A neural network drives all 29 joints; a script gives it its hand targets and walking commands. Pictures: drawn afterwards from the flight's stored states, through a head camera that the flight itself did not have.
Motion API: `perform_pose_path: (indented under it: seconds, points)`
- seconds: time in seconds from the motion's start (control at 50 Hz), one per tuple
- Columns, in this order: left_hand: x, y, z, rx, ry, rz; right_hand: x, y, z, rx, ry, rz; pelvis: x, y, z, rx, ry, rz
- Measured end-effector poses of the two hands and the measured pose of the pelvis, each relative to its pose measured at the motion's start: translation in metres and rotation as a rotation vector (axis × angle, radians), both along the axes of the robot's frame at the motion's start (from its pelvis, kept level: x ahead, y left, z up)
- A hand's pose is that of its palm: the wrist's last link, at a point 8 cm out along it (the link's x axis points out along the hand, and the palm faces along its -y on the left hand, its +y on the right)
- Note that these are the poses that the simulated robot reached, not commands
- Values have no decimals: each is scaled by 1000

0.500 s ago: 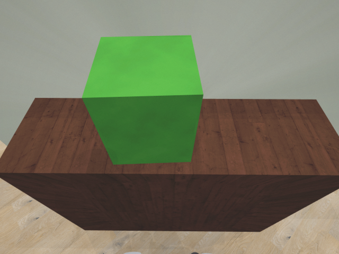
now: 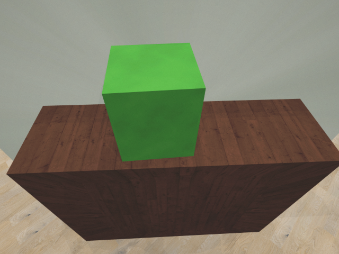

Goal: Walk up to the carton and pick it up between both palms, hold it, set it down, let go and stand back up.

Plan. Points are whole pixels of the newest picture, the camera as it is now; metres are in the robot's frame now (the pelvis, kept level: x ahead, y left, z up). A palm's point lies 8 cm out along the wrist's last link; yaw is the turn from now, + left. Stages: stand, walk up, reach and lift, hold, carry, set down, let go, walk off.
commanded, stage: walk up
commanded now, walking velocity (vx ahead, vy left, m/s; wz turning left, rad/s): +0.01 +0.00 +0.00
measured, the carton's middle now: (154, 104) +0.48 +0.03 +0.09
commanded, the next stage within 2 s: stand in 0.44 s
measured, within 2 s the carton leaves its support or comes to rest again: neither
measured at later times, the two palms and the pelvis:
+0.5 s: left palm out of the picture -0.05 +0.19 -0.15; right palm out of the picture -0.05 -0.22 -0.15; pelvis -0.01 -0.02 +0.00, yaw +1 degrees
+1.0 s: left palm (93, 232) +0.21 +0.20 -0.12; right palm (243, 244) +0.17 -0.20 -0.13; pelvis -0.02 -0.02 -0.02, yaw +2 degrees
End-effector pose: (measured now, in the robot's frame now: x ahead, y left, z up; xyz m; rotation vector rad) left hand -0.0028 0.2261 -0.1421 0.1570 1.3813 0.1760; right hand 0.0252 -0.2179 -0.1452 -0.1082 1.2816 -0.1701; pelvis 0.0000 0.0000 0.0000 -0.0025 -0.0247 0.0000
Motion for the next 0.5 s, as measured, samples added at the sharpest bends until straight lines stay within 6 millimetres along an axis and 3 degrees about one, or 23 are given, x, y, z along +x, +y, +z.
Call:
perform_pose_path:
  seconds: [0.24, 0.5]
  points:
    - [-22, -27, -2, -33, 14, 13, -61, -11, -3, 14, 148, -10, -11, -13, 2, 1, -16, 9]
    - [-43, -35, -5, -51, 77, 26, -76, -1, -2, 33, 200, -10, -9, -16, 1, -2, -6, 11]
